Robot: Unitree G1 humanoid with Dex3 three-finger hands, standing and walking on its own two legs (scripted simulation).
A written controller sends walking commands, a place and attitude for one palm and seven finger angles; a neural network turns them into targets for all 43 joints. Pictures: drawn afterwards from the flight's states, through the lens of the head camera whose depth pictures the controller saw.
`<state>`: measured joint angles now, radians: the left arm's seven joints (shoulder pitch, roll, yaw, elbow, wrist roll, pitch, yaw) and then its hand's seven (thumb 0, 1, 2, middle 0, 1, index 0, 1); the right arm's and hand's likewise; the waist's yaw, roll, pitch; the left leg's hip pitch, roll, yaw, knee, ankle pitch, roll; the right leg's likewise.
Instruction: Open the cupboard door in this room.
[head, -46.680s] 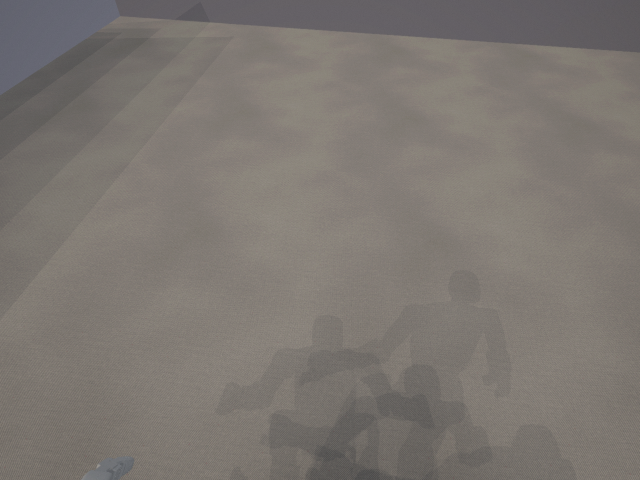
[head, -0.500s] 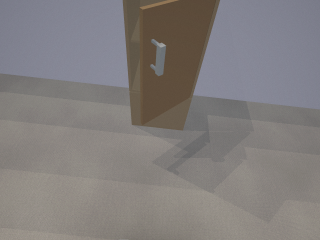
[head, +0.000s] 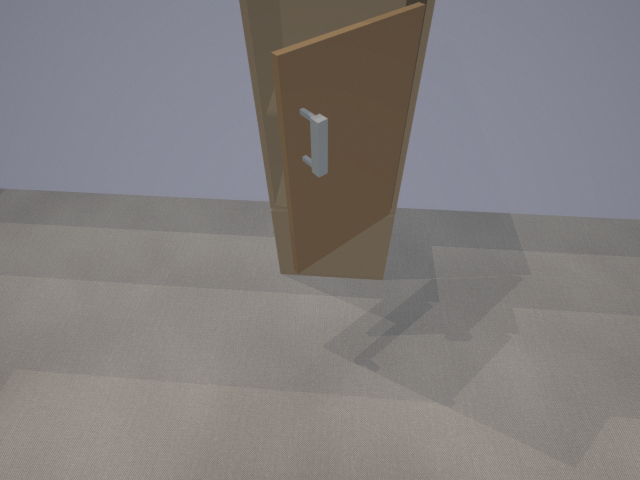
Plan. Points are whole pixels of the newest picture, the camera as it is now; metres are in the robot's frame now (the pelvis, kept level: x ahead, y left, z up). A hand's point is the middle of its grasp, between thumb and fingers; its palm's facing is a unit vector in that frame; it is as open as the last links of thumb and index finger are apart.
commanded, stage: let the arm hang, fingers relaxed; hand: left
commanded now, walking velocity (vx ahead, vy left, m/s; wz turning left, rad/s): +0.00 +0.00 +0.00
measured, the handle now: (312, 142) +0.69 +0.06 +0.04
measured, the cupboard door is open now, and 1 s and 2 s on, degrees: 44 44 44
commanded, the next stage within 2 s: look to check the result in 0.20 s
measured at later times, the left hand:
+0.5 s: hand out of the picture +0.08 +0.21 -0.16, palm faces -0.01 -0.96 -0.29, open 7.4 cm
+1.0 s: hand out of the picture +0.10 +0.19 -0.16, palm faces -0.03 -0.96 -0.29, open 7.4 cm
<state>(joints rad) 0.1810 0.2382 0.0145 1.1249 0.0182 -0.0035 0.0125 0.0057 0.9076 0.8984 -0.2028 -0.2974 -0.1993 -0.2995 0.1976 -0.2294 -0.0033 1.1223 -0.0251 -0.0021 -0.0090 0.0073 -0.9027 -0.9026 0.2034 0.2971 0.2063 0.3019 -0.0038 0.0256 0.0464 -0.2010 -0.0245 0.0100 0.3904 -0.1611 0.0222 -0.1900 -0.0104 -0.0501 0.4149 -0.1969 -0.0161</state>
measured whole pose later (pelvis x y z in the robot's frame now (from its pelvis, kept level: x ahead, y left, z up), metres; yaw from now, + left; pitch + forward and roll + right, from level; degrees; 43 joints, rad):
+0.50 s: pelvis +0.03 -0.02 +0.00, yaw +0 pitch -1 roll +0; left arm 0.15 0.26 0.02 1.15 0.01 -0.01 0.01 0.01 0.91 0.90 -0.20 -0.30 -0.20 -0.30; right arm 0.14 -0.27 0.00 1.14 -0.02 -0.01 -0.02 0.01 -0.90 -0.90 0.20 0.30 0.21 0.30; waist -0.01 0.02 0.06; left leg -0.13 0.00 0.00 0.33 -0.17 0.00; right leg -0.12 0.01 -0.05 0.34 -0.20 -0.04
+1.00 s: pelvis +0.04 -0.03 +0.00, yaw -2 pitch -1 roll +0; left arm 0.16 0.24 0.02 1.13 0.01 0.00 0.02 0.01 0.91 0.90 -0.20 -0.30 -0.20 -0.30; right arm 0.14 -0.26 -0.01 1.12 -0.02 0.00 -0.03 0.01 -0.90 -0.90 0.20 0.30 0.21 0.30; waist 0.00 0.02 0.05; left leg -0.12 0.03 0.03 0.35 -0.21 -0.02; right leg -0.12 0.05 -0.02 0.36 -0.22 -0.05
